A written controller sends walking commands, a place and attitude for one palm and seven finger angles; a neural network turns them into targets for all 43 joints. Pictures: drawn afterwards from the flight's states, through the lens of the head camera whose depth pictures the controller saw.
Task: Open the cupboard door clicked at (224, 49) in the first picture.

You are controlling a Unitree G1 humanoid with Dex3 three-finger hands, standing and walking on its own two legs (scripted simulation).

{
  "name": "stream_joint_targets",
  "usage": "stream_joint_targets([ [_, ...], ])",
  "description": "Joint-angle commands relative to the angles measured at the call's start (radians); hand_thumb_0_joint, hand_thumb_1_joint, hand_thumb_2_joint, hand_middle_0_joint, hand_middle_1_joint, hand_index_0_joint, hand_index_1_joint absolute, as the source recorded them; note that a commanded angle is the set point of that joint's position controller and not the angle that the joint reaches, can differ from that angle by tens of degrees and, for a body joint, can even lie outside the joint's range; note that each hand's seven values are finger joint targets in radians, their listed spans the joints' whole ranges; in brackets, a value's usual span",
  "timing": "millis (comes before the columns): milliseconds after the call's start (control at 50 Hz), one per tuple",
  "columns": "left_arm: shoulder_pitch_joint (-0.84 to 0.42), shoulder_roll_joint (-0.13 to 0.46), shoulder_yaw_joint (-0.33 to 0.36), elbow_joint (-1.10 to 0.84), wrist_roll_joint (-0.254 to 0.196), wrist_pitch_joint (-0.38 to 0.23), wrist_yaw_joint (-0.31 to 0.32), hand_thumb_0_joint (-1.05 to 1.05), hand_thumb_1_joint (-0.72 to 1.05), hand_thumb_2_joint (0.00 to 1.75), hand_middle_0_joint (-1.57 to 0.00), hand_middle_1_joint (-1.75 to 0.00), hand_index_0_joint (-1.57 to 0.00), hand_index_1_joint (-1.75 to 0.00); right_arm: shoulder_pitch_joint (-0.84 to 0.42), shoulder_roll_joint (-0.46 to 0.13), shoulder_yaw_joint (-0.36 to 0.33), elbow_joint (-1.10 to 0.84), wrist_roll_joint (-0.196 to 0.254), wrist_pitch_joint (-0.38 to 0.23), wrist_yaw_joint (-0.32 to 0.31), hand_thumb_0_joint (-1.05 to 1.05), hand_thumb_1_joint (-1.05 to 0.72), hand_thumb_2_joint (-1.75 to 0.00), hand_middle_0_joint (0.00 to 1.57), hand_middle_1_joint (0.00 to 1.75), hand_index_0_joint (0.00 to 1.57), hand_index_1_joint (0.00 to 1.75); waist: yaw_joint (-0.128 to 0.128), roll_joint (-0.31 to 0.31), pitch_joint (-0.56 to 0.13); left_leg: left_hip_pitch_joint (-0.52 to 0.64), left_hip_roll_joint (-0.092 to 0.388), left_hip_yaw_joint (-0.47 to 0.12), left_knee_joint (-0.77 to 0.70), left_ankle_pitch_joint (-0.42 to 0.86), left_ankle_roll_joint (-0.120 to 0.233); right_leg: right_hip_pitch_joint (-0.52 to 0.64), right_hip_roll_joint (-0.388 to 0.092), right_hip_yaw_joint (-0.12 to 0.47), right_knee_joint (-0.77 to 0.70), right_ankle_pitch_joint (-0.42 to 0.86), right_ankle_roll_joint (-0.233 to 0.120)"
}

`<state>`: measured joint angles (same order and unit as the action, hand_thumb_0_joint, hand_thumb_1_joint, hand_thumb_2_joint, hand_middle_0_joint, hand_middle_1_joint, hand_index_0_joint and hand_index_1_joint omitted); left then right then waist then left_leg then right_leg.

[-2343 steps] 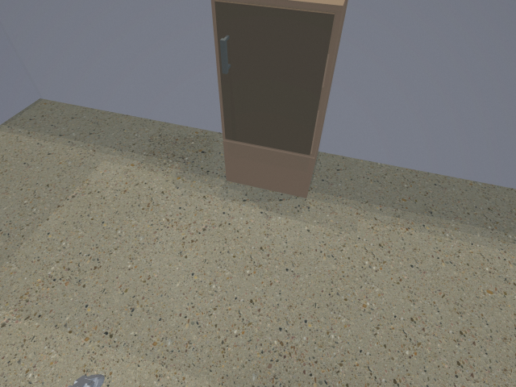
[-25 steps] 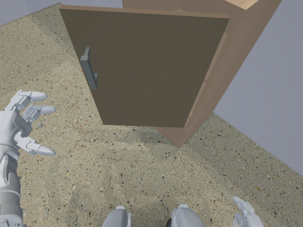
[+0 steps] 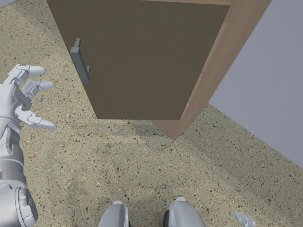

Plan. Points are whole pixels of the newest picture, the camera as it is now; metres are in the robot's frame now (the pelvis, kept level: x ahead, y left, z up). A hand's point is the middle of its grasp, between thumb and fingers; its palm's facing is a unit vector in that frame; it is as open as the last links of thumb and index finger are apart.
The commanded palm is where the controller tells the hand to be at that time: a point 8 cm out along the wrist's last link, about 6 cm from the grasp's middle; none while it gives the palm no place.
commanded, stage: move the hooked fingers beside the handle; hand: left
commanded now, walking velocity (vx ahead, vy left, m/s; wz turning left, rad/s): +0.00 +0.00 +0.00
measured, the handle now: (82, 61) +0.55 +0.21 +0.04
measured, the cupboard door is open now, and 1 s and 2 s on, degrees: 42 42 42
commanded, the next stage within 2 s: slide the fingers in behind the handle in 1.48 s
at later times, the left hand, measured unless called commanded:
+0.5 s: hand (49, 78) +0.47 +0.27 +0.06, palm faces +0.01 -1.00 -0.02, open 14.0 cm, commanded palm +0.46 +0.31 +0.05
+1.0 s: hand (50, 75) +0.50 +0.28 +0.05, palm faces +0.02 -1.00 -0.02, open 14.0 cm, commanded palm +0.48 +0.32 +0.05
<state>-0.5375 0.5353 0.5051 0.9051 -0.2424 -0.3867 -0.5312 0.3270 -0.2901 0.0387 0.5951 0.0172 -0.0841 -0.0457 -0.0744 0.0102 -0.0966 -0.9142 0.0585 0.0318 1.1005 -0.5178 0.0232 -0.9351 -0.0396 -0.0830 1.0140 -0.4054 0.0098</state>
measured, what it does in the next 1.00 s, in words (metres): stands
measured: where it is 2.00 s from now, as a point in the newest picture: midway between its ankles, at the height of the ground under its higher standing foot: outside the picture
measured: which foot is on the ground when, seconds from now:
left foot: down 0.00-1.00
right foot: down 0.00-1.00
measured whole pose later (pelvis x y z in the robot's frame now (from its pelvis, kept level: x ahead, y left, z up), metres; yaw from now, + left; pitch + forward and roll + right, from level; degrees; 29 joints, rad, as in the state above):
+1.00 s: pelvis +0.00 +0.01 -0.01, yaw -2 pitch +25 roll -5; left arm -0.85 0.73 0.58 1.17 -0.12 -0.37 -0.50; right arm 0.38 -0.29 0.07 0.58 -0.01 0.07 -0.02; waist -0.17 0.02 -0.09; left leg -1.08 0.08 0.03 1.17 -0.54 0.03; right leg -1.08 -0.02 -0.08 1.05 -0.40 0.02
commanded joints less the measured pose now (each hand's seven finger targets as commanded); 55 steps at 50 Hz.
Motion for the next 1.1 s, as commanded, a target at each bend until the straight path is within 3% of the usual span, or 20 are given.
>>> stream_joint_targets([
  [0, -0.361, 0.295, 0.039, -0.067, -0.005, -0.046, 0.001, 0.0, -0.5, 0.3, -0.3, -1.2, -0.3, -1.2, 0.109, -0.184, -0.074, -0.07, 0.003, -0.014, -0.017, 0.0, -0.9, -0.9, 0.2, 0.3, 0.2, 0.3, -0.026, 0.058, -0.356, 0.17, -0.034, -0.06, -0.158, 0.317, -0.004, 0.205, 0.058, 0.037, -0.093, 0.186, -0.028],
  [60, -0.453, 0.341, 0.045, -0.09, 0.02, -0.068, 0.008, 0.0, -0.5, 0.3, -0.3, -1.2, -0.3, -1.2, 0.122, -0.185, -0.072, -0.068, -0.005, -0.002, -0.015, 0.0, -0.9, -0.9, 0.2, 0.3, 0.2, 0.3, -0.02, 0.138, -0.415, 0.223, -0.033, -0.068, -0.148, 0.365, -0.009, 0.183, 0.059, 0.038, -0.076, 0.198, -0.034],
  [140, -0.517, 0.366, 0.056, -0.103, 0.032, -0.101, 0.027, 0.0, -0.5, 0.3, -0.3, -1.2, -0.3, -1.2, 0.14, -0.186, -0.073, -0.059, -0.012, 0.013, -0.009, 0.0, -0.9, -0.9, 0.2, 0.3, 0.2, 0.3, -0.029, 0.149, -0.477, 0.271, -0.025, -0.081, -0.127, 0.434, -0.016, 0.156, 0.065, 0.032, -0.061, 0.218, -0.032],
  [200, -0.53, 0.398, 0.077, -0.014, 0.042, -0.091, 0.035, 0.0, -0.5, 0.3, -0.3, -1.2, -0.3, -1.2, 0.139, -0.19, -0.066, -0.052, -0.009, 0.029, -0.01, 0.0, -0.9, -0.9, 0.2, 0.3, 0.2, 0.3, -0.039, 0.113, -0.421, 0.188, -0.029, -0.077, -0.126, 0.356, -0.007, 0.166, 0.065, 0.038, -0.066, 0.189, -0.031],
  [300, -0.562, 0.438, 0.078, 0.034, 0.069, -0.065, 0.029, 0.0, -0.5, 0.3, -0.3, -1.2, -0.3, -1.2, 0.162, -0.198, -0.063, -0.049, -0.014, 0.051, -0.01, 0.0, -0.9, -0.9, 0.2, 0.3, 0.2, 0.3, -0.051, 0.136, -0.438, 0.181, -0.027, -0.075, -0.115, 0.376, -0.003, 0.155, 0.064, 0.038, -0.062, 0.208, -0.028],
  [340, -0.597, 0.443, 0.076, -0.001, 0.068, -0.074, 0.023, 0.0, -0.5, 0.3, -0.3, -1.2, -0.3, -1.2, 0.176, -0.197, -0.064, -0.048, -0.018, 0.058, -0.006, 0.0, -0.9, -0.9, 0.2, 0.3, 0.2, 0.3, -0.051, 0.165, -0.506, 0.226, -0.025, -0.078, -0.104, 0.439, -0.005, 0.162, 0.067, 0.039, -0.052, 0.246, -0.028],
  [360, -0.585, 0.46, 0.09, 0.01, 0.071, -0.074, 0.024, 0.0, -0.5, 0.3, -0.3, -1.2, -0.3, -1.2, 0.178, -0.201, -0.065, -0.05, -0.019, 0.063, -0.006, 0.0, -0.9, -0.9, 0.2, 0.3, 0.2, 0.3, -0.046, 0.171, -0.507, 0.229, -0.024, -0.081, -0.103, 0.447, -0.009, 0.154, 0.067, 0.037, -0.051, 0.244, -0.029],
  [380, -0.616, 0.443, 0.072, -0.003, 0.067, -0.078, 0.025, 0.0, -0.5, 0.3, -0.3, -1.2, -0.3, -1.2, 0.178, -0.199, -0.064, -0.046, -0.019, 0.066, -0.005, 0.0, -0.9, -0.9, 0.2, 0.3, 0.2, 0.3, -0.062, 0.165, -0.504, 0.237, -0.021, -0.085, -0.1, 0.454, -0.007, 0.142, 0.068, 0.034, -0.051, 0.246, -0.027],
  [460, -0.645, 0.429, 0.063, 0.048, 0.065, -0.07, 0.027, 0.0, -0.5, 0.3, -0.3, -1.2, -0.3, -1.2, 0.193, -0.201, -0.063, -0.035, -0.02, 0.081, -0.003, 0.0, -0.9, -0.9, 0.2, 0.3, 0.2, 0.3, -0.079, 0.147, -0.477, 0.225, -0.017, -0.092, -0.095, 0.448, -0.007, 0.115, 0.073, 0.03, -0.054, 0.234, -0.025],
  [580, -0.696, 0.486, 0.077, 0.078, 0.104, -0.051, 0.05, 0.0, -0.5, 0.3, -0.3, -1.2, -0.3, -1.2, 0.214, -0.206, -0.057, -0.034, -0.026, 0.101, 0.0, 0.0, -0.9, -0.9, 0.2, 0.3, 0.2, 0.3, -0.088, 0.163, -0.485, 0.202, -0.018, -0.096, -0.087, 0.43, -0.004, 0.102, 0.072, 0.03, -0.051, 0.219, -0.024],
  [620, -0.743, 0.495, 0.067, 0.085, 0.112, -0.054, 0.059, 0.0, -0.5, 0.3, -0.3, -1.2, -0.3, -1.2, 0.218, -0.204, -0.051, -0.036, -0.027, 0.106, -0.002, 0.0, -0.9, -0.9, 0.2, 0.3, 0.2, 0.3, -0.108, 0.166, -0.464, 0.186, -0.017, -0.099, -0.082, 0.422, 0.0, 0.088, 0.074, 0.03, -0.047, 0.219, -0.026],
  [680, -0.75, 0.547, 0.102, 0.09, 0.125, -0.061, 0.065, 0.0, -0.5, 0.3, -0.3, -1.2, -0.3, -1.2, 0.223, -0.209, -0.049, -0.039, -0.032, 0.112, 0.002, 0.0, -0.9, -0.9, 0.2, 0.3, 0.2, 0.3, -0.095, 0.19, -0.513, 0.189, -0.018, -0.098, -0.073, 0.428, -0.003, 0.106, 0.074, 0.034, -0.042, 0.222, -0.026],
  [740, -0.676, 0.547, 0.117, 0.089, 0.117, -0.063, 0.052, 0.0, -0.5, 0.3, -0.3, -1.2, -0.3, -1.2, 0.228, -0.208, -0.053, -0.051, -0.033, 0.116, 0.008, 0.0, -0.9, -0.9, 0.2, 0.3, 0.2, 0.3, -0.079, 0.197, -0.553, 0.215, -0.016, -0.09, -0.067, 0.489, -0.004, 0.133, 0.078, 0.035, -0.037, 0.273, -0.027],
  [780, -0.63, 0.558, 0.125, 0.091, 0.115, -0.05, 0.044, 0.0, -0.5, 0.3, -0.3, -1.2, -0.3, -1.2, 0.225, -0.209, -0.051, -0.06, -0.03, 0.124, 0.011, 0.0, -0.9, -0.9, 0.2, 0.3, 0.2, 0.3, -0.068, 0.193, -0.536, 0.196, -0.015, -0.087, -0.076, 0.494, -0.004, 0.154, 0.077, 0.034, -0.041, 0.287, -0.026],
  [820, -0.635, 0.517, 0.101, 0.09, 0.101, -0.041, 0.03, 0.0, -0.5, 0.3, -0.3, -1.2, -0.3, -1.2, 0.224, -0.204, -0.05, -0.068, -0.027, 0.131, 0.014, 0.0, -0.9, -0.9, 0.2, 0.3, 0.2, 0.3, -0.079, 0.185, -0.518, 0.192, -0.016, -0.082, -0.072, 0.489, 0.001, 0.142, 0.081, 0.032, -0.041, 0.292, -0.027],
  [900, -0.66, 0.547, 0.128, 0.056, 0.095, -0.048, 0.03, 0.0, -0.5, 0.3, -0.3, -1.2, -0.3, -1.2, 0.222, -0.208, -0.055, -0.062, -0.027, 0.136, 0.011, 0.0, -0.9, -0.9, 0.2, 0.3, 0.2, 0.3, -0.084, 0.161, -0.513, 0.178, -0.013, -0.082, -0.074, 0.455, 0.004, 0.147, 0.083, 0.036, -0.05, 0.273, -0.021],
  [960, -0.719, 0.519, 0.102, 0.022, 0.092, -0.074, 0.033, 0.0, -0.5, 0.3, -0.3, -1.2, -0.3, -1.2, 0.224, -0.204, -0.055, -0.048, -0.029, 0.134, 0.013, 0.0, -0.9, -0.9, 0.2, 0.3, 0.2, 0.3, -0.097, 0.213, -0.525, 0.236, -0.011, -0.094, -0.069, 0.483, -0.005, 0.097, 0.085, 0.029, -0.045, 0.26, -0.025],
  [1000, -0.705, 0.526, 0.107, 0.01, 0.096, -0.083, 0.036, 0.0, -0.5, 0.3, -0.3, -1.2, -0.3, -1.2, 0.223, -0.205, -0.057, -0.045, -0.031, 0.133, 0.013, 0.0, -0.9, -0.9, 0.2, 0.3, 0.2, 0.3, -0.09, 0.223, -0.537, 0.245, -0.011, -0.096, -0.069, 0.49, -0.006, 0.107, 0.085, 0.031, -0.045, 0.259, -0.027],
  [1040, -0.684, 0.48, 0.073, 0.012, 0.094, -0.079, 0.029, 0.0, -0.5, 0.3, -0.3, -1.2, -0.3, -1.2, 0.226, -0.201, -0.058, -0.04, -0.029, 0.137, 0.015, 0.0, -0.9, -0.9, 0.2, 0.3, 0.2, 0.3, -0.091, 0.254, -0.537, 0.31, -0.006, -0.105, -0.072, 0.556, -0.016, 0.062, 0.086, 0.02, -0.046, 0.257, -0.029],
  [1080, -0.69, 0.438, 0.039, 0.042, 0.093, -0.059, 0.028, 0.0, -0.5, 0.3, -0.3, -1.2, -0.3, -1.2, 0.222, -0.202, -0.057, -0.03, -0.029, 0.14, 0.014, 0.0, -0.9, -0.9, 0.2, 0.3, 0.2, 0.3, -0.109, 0.227, -0.48, 0.291, -0.003, -0.11, -0.078, 0.518, -0.015, 0.034, 0.084, 0.013, -0.054, 0.23, -0.026],
])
